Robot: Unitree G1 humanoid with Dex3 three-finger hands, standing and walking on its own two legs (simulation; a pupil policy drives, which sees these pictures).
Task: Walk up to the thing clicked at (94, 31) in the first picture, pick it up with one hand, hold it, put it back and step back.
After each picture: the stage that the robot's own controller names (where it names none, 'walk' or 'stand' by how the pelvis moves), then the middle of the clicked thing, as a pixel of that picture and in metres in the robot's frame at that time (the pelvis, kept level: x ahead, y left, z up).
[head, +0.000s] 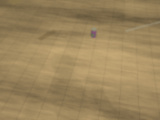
stand; (93, 32) +1.61 -0.08 -0.72
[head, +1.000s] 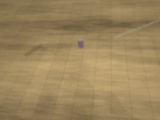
walk; (80, 43) +1.48 +0.21 -0.69
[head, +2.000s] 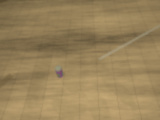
walk; (59, 71) +0.95 +0.36 -0.72
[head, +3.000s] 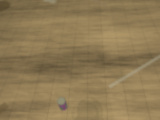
walk; (62, 103) +0.60 +0.28 -0.71
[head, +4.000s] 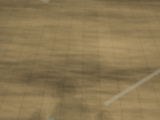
stand; out of the picture +0.41 +0.24 -0.70
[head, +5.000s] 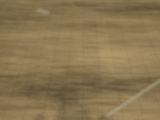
stand; out of the picture +0.37 +0.23 -0.72
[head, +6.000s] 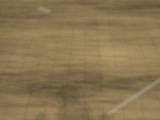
stand; out of the picture +0.38 +0.23 -0.72
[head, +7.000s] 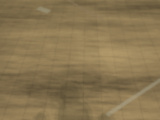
stand; out of the picture +0.38 +0.23 -0.72
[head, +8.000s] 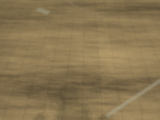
stand; out of the picture +0.37 +0.23 -0.73
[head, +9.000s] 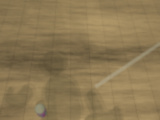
go down; (41, 110) +0.39 +0.25 -0.64
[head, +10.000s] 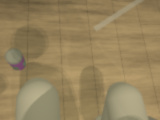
go down; (16, 60) +0.43 +0.30 -0.29
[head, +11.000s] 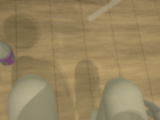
close in; (4, 54) +0.43 +0.32 -0.28
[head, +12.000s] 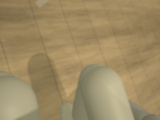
close in; out of the picture +0.40 +0.35 -0.21
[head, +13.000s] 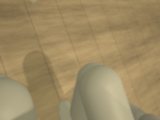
close; out of the picture +0.39 +0.35 -0.21
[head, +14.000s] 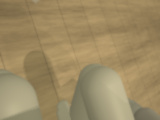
lift; out of the picture +0.37 +0.35 -0.22
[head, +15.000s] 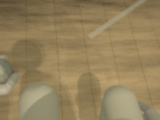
lift; (2, 75) +0.33 +0.29 -0.07
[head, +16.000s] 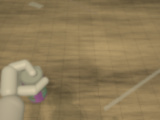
hold; (34, 85) +0.34 +0.19 +0.04
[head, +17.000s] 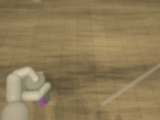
hold; (38, 90) +0.34 +0.18 -0.01
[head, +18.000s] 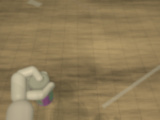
crouch; (41, 89) +0.34 +0.17 +0.00
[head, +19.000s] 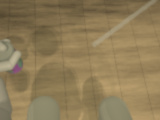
crouch; (8, 58) +0.42 +0.26 -0.09
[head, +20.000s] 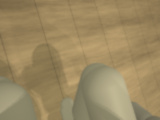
lower; out of the picture +0.39 +0.35 -0.23
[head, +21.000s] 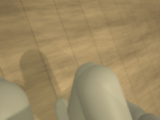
lower; out of the picture +0.39 +0.36 -0.22
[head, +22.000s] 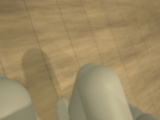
lower; out of the picture +0.38 +0.36 -0.22
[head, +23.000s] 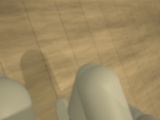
lower; out of the picture +0.38 +0.36 -0.22
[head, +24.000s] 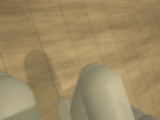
loosen; out of the picture +0.38 +0.35 -0.22
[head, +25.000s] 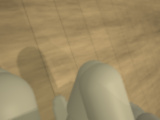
withdraw; out of the picture +0.38 +0.34 -0.22
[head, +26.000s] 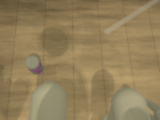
walk; (34, 65) +0.44 +0.28 -0.36
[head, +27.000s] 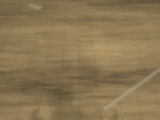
stand; out of the picture +0.37 +0.22 -0.66
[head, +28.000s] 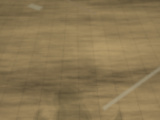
stand; out of the picture +0.37 +0.25 -0.67
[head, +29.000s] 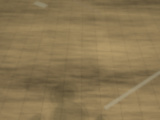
stand; out of the picture +0.38 +0.23 -0.70
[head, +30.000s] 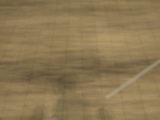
walk; out of the picture +0.41 +0.23 -0.71
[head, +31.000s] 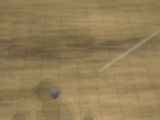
walk; (54, 92) +0.59 +0.21 -0.70
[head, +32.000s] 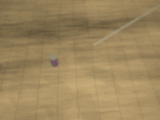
walk; (54, 60) +0.92 +0.34 -0.69
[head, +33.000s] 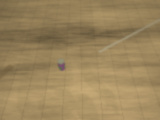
stand; (61, 64) +1.01 +0.27 -0.72
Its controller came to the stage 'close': yes
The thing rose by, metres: 0.71
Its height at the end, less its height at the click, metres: +0.00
